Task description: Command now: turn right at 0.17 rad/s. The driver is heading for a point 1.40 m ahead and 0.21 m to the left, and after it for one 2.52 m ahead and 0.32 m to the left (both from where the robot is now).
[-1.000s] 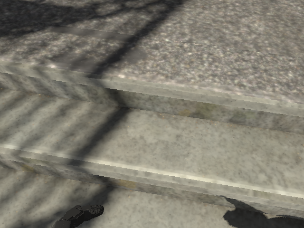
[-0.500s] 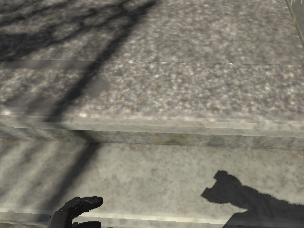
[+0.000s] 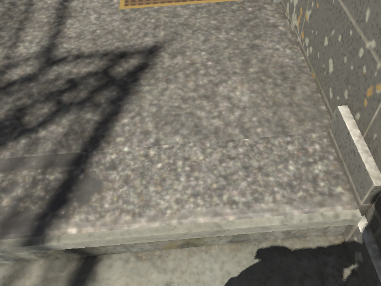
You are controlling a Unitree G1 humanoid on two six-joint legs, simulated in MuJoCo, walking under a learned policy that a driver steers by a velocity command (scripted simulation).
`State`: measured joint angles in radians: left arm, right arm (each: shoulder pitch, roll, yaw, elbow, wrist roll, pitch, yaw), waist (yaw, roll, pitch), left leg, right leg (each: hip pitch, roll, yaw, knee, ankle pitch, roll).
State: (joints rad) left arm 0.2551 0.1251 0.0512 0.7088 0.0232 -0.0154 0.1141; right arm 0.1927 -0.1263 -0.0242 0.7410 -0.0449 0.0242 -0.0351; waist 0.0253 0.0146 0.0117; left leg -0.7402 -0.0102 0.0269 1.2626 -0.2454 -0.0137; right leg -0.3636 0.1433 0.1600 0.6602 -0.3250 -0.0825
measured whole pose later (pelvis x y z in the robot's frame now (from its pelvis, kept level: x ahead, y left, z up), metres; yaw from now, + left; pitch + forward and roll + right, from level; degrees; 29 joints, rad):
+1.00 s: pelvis +0.26 -0.09 +0.12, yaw +4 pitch +2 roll +2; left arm 0.29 0.20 0.05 0.81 0.00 -0.05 0.04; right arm 0.18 -0.23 -0.09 0.72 -0.05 0.00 0.04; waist -0.02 0.08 -0.02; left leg -0.86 -0.12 -0.11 1.99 -0.06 0.06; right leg -0.56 -0.15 -0.14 0.96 -0.42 -0.01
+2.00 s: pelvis +0.78 +0.15 +0.33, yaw +18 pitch +1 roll +1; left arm 0.21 0.22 0.03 0.75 0.03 -0.05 -0.03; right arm 0.32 -0.22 -0.05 0.81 -0.02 -0.10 -0.05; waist -0.04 -0.03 0.00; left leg 0.05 -0.10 0.09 0.37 -0.41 0.09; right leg -0.52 0.04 -0.08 0.54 0.03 -0.09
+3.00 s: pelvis +0.98 +0.18 +0.34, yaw -9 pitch +2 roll +0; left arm 0.21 0.24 0.04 0.67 0.06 -0.05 -0.03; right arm 0.42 -0.27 -0.05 0.78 -0.03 -0.06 0.01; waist -0.04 0.01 -0.05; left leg -0.26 0.02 0.02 0.78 -0.42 0.07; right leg -0.29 0.03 -0.03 0.48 -0.23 -0.06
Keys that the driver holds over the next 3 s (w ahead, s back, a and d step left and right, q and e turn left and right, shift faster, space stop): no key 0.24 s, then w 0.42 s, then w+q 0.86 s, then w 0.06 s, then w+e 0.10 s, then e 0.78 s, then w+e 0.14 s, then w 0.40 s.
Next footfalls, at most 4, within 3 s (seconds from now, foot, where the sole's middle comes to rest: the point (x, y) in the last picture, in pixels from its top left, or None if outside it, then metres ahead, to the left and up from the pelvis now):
0.14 left None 0.09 0.13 -0.76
0.78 right None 0.36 -0.20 -0.60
1.42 left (158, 184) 0.66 0.16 -0.44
2.02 right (171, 107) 0.98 0.14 -0.44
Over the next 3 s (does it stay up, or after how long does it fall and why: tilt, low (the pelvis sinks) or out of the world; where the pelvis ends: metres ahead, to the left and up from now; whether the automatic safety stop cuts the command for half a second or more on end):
stays up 0.98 0.18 0.34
